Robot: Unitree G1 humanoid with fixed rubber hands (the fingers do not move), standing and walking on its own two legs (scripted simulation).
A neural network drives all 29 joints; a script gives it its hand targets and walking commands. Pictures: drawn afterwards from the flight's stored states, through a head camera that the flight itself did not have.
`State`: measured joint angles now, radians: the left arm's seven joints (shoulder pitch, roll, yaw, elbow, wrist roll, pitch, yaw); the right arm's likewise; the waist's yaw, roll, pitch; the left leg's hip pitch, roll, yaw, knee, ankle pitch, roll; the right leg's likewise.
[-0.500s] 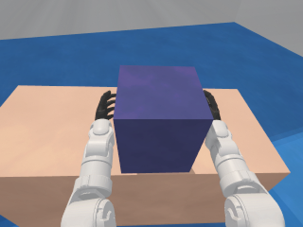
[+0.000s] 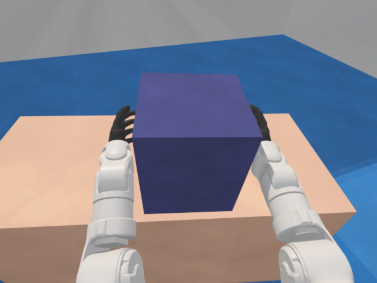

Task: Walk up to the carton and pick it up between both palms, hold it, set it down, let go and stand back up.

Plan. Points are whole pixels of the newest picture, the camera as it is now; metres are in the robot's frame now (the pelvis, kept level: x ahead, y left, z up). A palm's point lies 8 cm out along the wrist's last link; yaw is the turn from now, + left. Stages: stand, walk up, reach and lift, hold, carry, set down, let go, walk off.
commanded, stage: reach and lift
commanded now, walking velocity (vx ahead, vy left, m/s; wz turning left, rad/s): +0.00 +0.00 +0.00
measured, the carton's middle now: (189, 145) +0.38 +0.00 +0.12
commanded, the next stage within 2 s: hold in 0.78 s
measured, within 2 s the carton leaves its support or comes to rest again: neither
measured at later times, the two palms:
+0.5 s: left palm (119, 137) +0.37 +0.15 +0.16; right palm (260, 138) +0.36 -0.15 +0.16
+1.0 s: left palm (114, 134) +0.37 +0.15 +0.18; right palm (260, 131) +0.36 -0.15 +0.18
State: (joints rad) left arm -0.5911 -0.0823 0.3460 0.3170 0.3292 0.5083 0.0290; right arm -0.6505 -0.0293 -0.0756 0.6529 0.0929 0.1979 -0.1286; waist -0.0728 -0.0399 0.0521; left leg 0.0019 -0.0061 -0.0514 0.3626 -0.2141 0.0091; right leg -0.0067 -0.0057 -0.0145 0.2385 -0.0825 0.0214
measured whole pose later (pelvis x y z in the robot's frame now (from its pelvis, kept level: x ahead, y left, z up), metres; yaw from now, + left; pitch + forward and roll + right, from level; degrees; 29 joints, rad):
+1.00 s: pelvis +0.00 +0.00 +0.00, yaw +1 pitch -10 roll -1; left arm -0.63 -0.05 0.35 0.23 0.34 0.62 -0.01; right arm -0.70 -0.03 -0.04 0.60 0.13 0.26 -0.16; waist -0.09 -0.05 0.07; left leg 0.02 -0.01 -0.06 0.37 -0.21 0.00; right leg 0.02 -0.01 -0.03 0.24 -0.09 0.02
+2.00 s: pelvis -0.01 -0.01 +0.00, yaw +1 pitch -10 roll -1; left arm -0.66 -0.04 0.36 0.23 0.35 0.67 -0.03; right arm -0.76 -0.04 -0.04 0.60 0.16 0.34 -0.18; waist -0.09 -0.04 0.04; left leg 0.01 0.00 -0.07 0.38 -0.21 0.00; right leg 0.00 0.00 -0.04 0.27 -0.09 0.01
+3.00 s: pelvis -0.01 +0.00 +0.00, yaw +1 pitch -11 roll -1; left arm -0.65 -0.05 0.37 0.20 0.36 0.69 -0.05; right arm -0.74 -0.04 -0.03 0.57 0.16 0.34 -0.18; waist -0.09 -0.04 0.05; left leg 0.02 -0.01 -0.06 0.37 -0.21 0.00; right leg 0.01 -0.01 -0.03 0.26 -0.09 0.01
